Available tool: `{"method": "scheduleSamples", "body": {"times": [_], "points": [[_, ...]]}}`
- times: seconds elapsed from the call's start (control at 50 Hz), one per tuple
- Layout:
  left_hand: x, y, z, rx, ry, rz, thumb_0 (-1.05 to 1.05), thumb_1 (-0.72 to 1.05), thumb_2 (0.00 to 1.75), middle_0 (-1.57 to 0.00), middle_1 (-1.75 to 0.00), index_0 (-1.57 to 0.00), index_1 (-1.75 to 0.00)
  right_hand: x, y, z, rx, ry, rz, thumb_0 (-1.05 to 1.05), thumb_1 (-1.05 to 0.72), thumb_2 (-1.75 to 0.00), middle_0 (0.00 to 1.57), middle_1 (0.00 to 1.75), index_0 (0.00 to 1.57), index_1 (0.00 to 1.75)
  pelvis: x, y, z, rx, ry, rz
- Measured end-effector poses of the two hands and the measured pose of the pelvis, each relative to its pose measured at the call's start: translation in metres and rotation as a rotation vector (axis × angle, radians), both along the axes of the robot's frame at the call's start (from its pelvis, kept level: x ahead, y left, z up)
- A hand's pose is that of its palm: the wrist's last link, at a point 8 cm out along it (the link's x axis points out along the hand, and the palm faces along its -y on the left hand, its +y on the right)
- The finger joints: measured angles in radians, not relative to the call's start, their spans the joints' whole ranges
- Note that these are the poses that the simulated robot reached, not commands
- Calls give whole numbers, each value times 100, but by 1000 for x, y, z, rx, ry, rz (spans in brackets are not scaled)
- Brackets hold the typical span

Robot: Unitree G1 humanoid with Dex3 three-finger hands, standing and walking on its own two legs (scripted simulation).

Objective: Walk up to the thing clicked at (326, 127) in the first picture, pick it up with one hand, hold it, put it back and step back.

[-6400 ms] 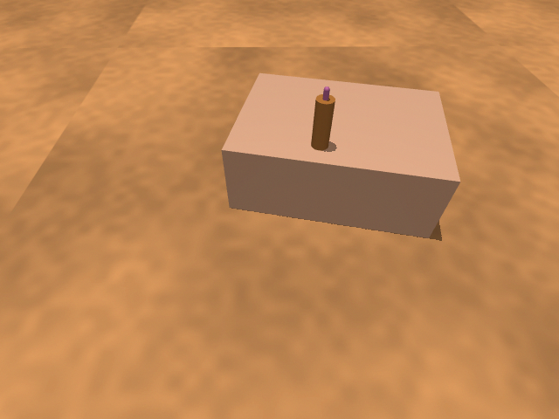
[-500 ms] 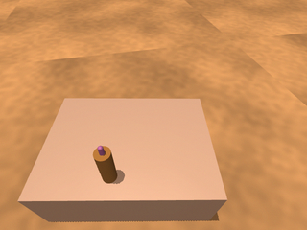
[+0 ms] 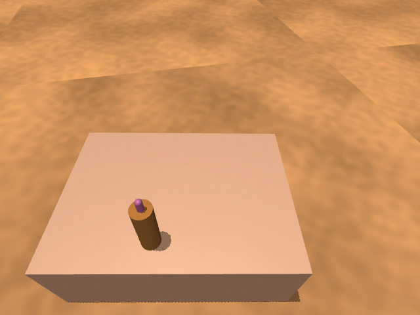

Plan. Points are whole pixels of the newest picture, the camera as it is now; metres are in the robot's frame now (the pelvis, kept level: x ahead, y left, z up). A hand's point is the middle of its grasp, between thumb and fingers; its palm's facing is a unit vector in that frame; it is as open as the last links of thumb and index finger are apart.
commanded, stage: stand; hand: left
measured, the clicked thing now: (145, 222) +0.46 +0.23 -0.29
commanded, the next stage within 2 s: go down in 0.40 s
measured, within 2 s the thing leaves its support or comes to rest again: neither
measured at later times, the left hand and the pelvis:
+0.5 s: hand out of the picture +0.07 +0.25 -0.16, palm faces -0.02 -0.94 -0.34, open 7.4 cm; pelvis +0.00 +0.00 +0.00, yaw +0 degrees
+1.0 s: hand out of the picture +0.16 +0.27 -0.15, palm faces +0.06 -0.94 -0.34, open 15.9 cm; pelvis +0.01 +0.00 -0.02, yaw -1 degrees
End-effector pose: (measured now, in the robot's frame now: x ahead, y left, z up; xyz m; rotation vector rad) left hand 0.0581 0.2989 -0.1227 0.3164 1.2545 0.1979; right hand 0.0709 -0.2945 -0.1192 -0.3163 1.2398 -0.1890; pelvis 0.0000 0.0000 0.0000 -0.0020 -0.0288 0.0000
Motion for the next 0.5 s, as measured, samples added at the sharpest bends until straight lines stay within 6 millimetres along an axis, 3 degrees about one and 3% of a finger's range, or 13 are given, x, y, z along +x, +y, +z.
{"method": "scheduleSamples", "body": {"times": [0.5], "points": [[5, 0, 0, 1, -6, -1, 1, 90, 89, -21, -30, -20, -30, 6, 0, 0, -1, -4, 2, 1, -90, -89, 21, 30, 21, 30, 4, 0, 0, 1, 1, 1]]}}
